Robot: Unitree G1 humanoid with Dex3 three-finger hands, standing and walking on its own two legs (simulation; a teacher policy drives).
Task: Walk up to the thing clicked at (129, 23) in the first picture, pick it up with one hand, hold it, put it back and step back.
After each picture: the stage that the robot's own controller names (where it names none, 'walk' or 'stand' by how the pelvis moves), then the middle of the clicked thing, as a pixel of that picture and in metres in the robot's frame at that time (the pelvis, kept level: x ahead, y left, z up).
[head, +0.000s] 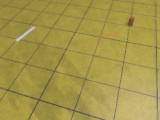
stand; (131, 21) +1.80 -0.61 -0.72
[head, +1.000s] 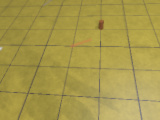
walk; (101, 24) +1.75 -0.10 -0.70
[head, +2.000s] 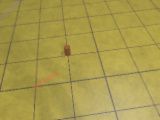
walk; (67, 50) +1.17 +0.27 -0.71
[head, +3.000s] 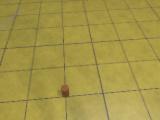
walk; (65, 91) +0.69 +0.21 -0.70
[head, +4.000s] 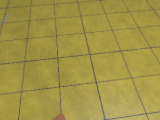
stand; out of the picture +0.40 +0.20 -0.69
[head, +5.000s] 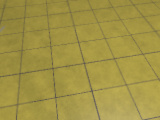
walk; out of the picture +0.37 +0.21 -0.72
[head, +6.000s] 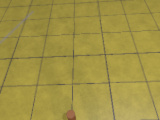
stand; (71, 116) +0.43 +0.18 -0.71
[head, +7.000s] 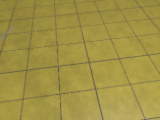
stand; out of the picture +0.42 +0.21 -0.71
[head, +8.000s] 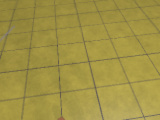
stand; out of the picture +0.45 +0.21 -0.73
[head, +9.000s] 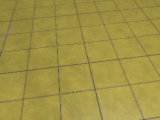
stand; out of the picture +0.43 +0.22 -0.73
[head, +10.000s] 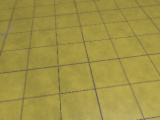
stand; out of the picture +0.42 +0.22 -0.73
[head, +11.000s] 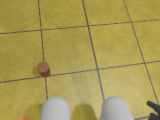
go down; (44, 70) +0.48 +0.22 -0.45
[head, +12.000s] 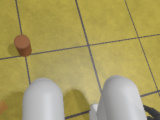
go down; (23, 46) +0.51 +0.25 -0.30
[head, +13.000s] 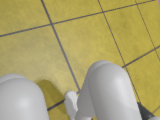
close in; out of the picture +0.48 +0.30 -0.24
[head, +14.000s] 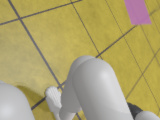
close; out of the picture +0.48 +0.32 -0.23
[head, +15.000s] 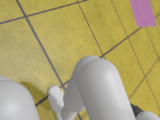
lift; out of the picture +0.46 +0.30 -0.23
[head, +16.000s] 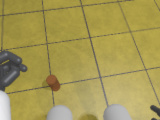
close; (53, 83) +0.47 +0.19 -0.49
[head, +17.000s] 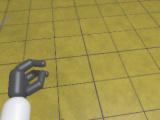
hold; out of the picture +0.41 +0.17 -0.66
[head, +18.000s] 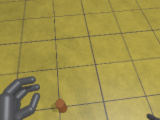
hold; (61, 106) +0.43 +0.18 -0.61
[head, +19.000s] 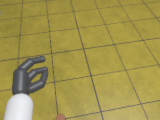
stand; (61, 119) +0.41 +0.17 -0.66
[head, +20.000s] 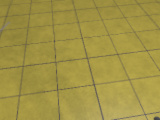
stand; out of the picture +0.41 +0.16 -0.66
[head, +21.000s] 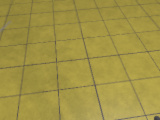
hold; out of the picture +0.41 +0.16 -0.66
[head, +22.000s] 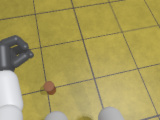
crouch; (50, 88) +0.45 +0.19 -0.54
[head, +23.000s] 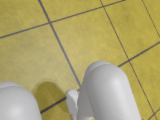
lower; out of the picture +0.47 +0.25 -0.25
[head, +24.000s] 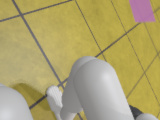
lower; out of the picture +0.45 +0.28 -0.23
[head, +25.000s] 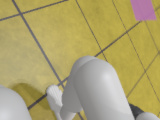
lower; out of the picture +0.45 +0.28 -0.24
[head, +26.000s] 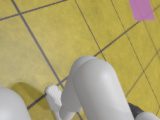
lower; out of the picture +0.45 +0.28 -0.24
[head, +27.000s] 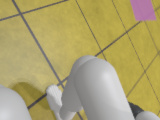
loosen; out of the picture +0.46 +0.28 -0.24
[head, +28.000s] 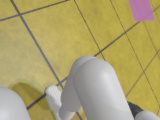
open; out of the picture +0.46 +0.29 -0.24
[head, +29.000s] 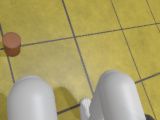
stand; (12, 45) +0.47 +0.24 -0.27
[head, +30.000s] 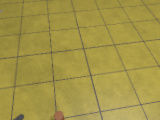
stand; (59, 118) +0.43 +0.17 -0.64
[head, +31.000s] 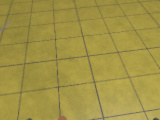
stand; out of the picture +0.44 +0.18 -0.67
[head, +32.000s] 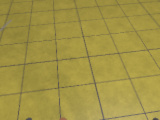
stand; out of the picture +0.42 +0.17 -0.67
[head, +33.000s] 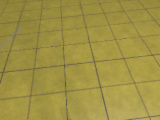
stand; out of the picture +0.44 +0.17 -0.72
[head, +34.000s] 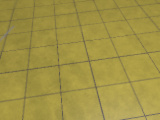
stand; out of the picture +0.41 +0.18 -0.73
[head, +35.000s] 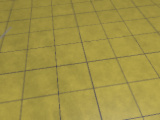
walk; out of the picture +0.40 +0.19 -0.73
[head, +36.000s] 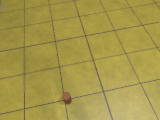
walk; (67, 98) +0.53 +0.19 -0.70
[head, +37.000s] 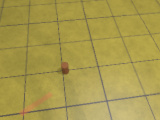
walk; (65, 68) +0.79 +0.17 -0.70
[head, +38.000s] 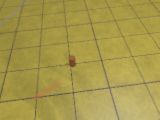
stand; (72, 61) +1.04 +0.21 -0.71
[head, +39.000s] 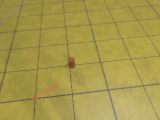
stand; (71, 62) +1.03 +0.17 -0.72
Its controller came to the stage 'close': yes
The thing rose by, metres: 0.01
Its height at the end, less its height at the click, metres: +0.00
